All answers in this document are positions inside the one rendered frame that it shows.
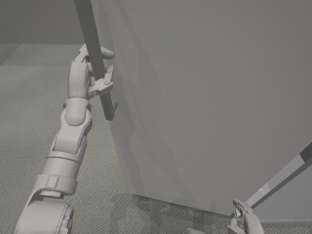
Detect fridge door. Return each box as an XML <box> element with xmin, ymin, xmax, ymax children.
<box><xmin>91</xmin><ymin>0</ymin><xmax>312</xmax><ymax>216</ymax></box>

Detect robot left forearm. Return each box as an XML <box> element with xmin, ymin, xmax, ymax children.
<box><xmin>13</xmin><ymin>97</ymin><xmax>93</xmax><ymax>234</ymax></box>

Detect robot left hand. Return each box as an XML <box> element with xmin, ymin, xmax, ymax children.
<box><xmin>67</xmin><ymin>44</ymin><xmax>115</xmax><ymax>101</ymax></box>

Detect robot right hand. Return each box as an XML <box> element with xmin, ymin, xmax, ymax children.
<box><xmin>227</xmin><ymin>198</ymin><xmax>264</xmax><ymax>234</ymax></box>

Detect robot left upper arm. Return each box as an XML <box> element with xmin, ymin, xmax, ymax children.
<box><xmin>16</xmin><ymin>200</ymin><xmax>74</xmax><ymax>234</ymax></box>

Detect handle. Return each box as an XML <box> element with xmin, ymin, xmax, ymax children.
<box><xmin>74</xmin><ymin>0</ymin><xmax>118</xmax><ymax>121</ymax></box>

